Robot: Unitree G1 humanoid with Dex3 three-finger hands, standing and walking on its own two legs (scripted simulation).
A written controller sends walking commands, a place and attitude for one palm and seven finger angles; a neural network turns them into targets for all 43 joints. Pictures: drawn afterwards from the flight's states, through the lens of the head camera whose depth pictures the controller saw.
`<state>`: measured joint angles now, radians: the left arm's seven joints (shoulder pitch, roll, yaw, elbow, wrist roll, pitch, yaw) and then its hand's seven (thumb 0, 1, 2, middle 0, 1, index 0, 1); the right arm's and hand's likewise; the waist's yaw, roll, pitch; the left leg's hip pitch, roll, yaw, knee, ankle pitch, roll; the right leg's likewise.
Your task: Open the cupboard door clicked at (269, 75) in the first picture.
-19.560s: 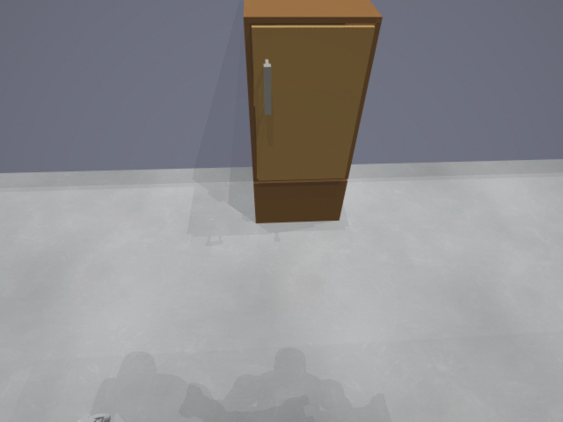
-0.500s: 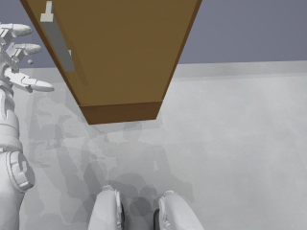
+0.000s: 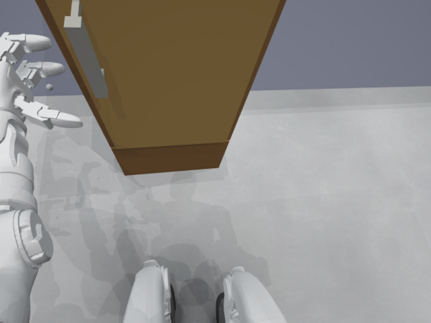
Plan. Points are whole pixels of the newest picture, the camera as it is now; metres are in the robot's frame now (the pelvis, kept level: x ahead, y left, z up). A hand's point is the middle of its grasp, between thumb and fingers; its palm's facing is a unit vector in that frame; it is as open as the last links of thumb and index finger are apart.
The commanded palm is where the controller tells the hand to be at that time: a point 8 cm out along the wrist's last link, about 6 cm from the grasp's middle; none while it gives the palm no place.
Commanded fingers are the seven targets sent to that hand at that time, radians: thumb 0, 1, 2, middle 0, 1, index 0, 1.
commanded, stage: slide the fingers in behind the handle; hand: left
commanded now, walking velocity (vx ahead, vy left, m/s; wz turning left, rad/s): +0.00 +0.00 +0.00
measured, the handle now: (90, 54) +0.57 +0.20 +0.07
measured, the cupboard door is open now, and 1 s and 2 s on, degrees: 0 0 2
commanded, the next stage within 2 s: close the thumb around the handle in 1.58 s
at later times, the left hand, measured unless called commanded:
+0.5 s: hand (76, 85) +0.50 +0.22 +0.06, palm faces +0.09 -1.00 -0.02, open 14.0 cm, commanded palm +0.49 +0.25 +0.06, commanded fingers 0.00 -0.50 0.30 -0.30 -1.20 -0.30 -1.20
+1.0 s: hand (101, 81) +0.52 +0.18 +0.06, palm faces +0.09 -1.00 -0.02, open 14.0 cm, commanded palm +0.49 +0.21 +0.06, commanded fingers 0.00 -0.50 0.30 -0.30 -1.20 -0.30 -1.20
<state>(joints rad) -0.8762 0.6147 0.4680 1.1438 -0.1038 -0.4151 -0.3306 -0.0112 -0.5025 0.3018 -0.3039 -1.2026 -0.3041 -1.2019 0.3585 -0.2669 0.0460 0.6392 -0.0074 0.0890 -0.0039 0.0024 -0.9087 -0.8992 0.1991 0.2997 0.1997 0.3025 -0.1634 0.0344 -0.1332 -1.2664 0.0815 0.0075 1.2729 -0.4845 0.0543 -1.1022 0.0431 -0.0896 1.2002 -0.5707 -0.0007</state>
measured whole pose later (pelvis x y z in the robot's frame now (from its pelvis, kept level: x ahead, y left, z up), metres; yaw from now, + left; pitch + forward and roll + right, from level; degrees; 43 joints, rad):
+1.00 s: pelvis +0.01 -0.02 +0.00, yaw +1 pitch +27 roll -5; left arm -0.89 0.47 0.39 1.14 -0.07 -0.45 -0.16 -0.01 -0.50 0.30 -0.30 -1.20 -0.30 -1.20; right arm 0.36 -0.25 0.03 0.64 -0.03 0.09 0.03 0.00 -0.91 -0.90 0.20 0.30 0.20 0.30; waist -0.17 0.05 -0.15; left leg -1.25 0.08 0.01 1.27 -0.49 0.03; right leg -1.10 0.05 -0.09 1.22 -0.59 -0.02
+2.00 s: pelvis +0.01 -0.02 +0.00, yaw +1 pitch +26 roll -4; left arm -0.88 0.41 0.33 1.17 -0.07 -0.50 -0.07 -0.01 -0.06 0.49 -0.34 -1.25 -0.30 -1.25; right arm 0.35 -0.25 0.01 0.66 -0.03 0.10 0.04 0.00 -0.91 -0.90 0.20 0.30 0.20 0.30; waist -0.16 0.05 -0.16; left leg -1.23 0.07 0.00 1.25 -0.49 0.03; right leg -1.08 0.04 -0.09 1.21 -0.59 -0.02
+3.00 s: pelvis +0.02 -0.02 +0.03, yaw +1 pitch +21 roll -2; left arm -0.31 0.05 0.13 0.58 -0.11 -0.49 0.22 0.02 0.68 0.74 -0.37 -1.35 -0.38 -1.35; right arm 0.30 -0.23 -0.02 0.58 -0.03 0.09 0.07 0.01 -0.91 -0.90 0.20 0.30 0.20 0.30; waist -0.06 0.03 -0.19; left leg -1.03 0.06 0.05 1.14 -0.48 0.02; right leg -0.90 0.03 -0.04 1.12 -0.59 -0.02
